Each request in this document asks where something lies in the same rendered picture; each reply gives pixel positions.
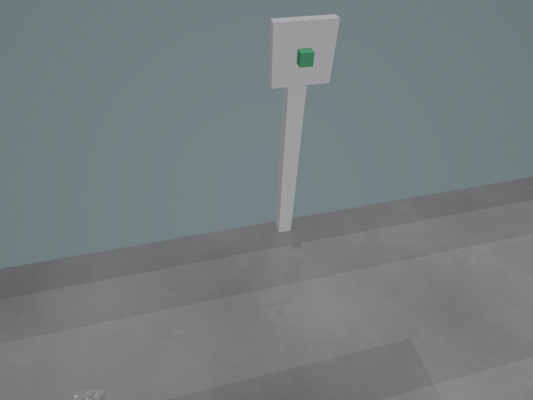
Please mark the panel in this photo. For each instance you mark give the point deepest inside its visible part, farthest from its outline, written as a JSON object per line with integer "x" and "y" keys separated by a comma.
{"x": 287, "y": 34}

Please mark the button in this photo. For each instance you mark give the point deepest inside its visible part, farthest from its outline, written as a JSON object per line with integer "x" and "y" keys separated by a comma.
{"x": 305, "y": 57}

